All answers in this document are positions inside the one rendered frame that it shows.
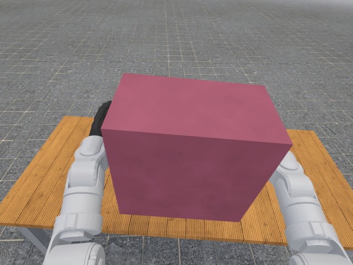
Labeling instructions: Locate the table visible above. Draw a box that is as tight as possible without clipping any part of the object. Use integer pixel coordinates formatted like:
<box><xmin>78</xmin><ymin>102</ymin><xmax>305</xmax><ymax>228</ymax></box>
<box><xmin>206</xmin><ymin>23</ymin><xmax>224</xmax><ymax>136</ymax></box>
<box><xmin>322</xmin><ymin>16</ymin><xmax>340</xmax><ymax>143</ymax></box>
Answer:
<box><xmin>0</xmin><ymin>116</ymin><xmax>353</xmax><ymax>256</ymax></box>

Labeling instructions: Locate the right robot upper arm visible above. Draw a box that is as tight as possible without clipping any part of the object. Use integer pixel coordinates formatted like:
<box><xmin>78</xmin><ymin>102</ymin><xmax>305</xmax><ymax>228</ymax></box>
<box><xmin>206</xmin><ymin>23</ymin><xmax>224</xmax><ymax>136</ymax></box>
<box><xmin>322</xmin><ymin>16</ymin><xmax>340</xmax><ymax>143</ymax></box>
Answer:
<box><xmin>289</xmin><ymin>253</ymin><xmax>351</xmax><ymax>265</ymax></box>

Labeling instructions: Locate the carton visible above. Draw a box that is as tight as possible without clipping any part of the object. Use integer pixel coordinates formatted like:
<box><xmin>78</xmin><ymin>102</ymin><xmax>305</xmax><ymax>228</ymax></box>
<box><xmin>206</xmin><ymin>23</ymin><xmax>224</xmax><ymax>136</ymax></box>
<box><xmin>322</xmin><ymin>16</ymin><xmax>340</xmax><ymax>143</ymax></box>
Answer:
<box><xmin>100</xmin><ymin>73</ymin><xmax>293</xmax><ymax>222</ymax></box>

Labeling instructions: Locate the robot left forearm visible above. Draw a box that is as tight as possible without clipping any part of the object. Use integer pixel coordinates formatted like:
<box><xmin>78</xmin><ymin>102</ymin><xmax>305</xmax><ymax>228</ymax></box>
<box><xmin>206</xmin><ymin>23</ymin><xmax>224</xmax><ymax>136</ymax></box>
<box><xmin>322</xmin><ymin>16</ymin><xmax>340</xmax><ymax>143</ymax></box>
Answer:
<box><xmin>42</xmin><ymin>135</ymin><xmax>109</xmax><ymax>265</ymax></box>

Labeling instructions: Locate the robot right forearm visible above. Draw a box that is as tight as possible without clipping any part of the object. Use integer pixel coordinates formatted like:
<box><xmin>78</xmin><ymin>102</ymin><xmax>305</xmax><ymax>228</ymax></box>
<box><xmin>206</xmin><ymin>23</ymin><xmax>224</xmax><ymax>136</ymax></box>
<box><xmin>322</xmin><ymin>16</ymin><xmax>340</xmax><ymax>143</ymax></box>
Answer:
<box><xmin>269</xmin><ymin>151</ymin><xmax>353</xmax><ymax>265</ymax></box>

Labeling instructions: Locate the left robot upper arm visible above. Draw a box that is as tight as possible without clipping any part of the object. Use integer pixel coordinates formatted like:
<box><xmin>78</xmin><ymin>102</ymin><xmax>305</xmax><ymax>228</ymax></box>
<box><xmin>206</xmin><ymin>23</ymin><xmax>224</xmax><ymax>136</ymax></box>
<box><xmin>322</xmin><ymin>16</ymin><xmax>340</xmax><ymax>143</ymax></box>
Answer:
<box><xmin>44</xmin><ymin>242</ymin><xmax>105</xmax><ymax>265</ymax></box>

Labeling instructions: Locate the robot left hand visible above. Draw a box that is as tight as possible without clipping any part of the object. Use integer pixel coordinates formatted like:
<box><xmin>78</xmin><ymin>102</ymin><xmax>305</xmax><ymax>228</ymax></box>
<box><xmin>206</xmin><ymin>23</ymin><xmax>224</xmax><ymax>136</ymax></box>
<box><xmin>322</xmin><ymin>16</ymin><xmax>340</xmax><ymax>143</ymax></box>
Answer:
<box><xmin>89</xmin><ymin>100</ymin><xmax>112</xmax><ymax>137</ymax></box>

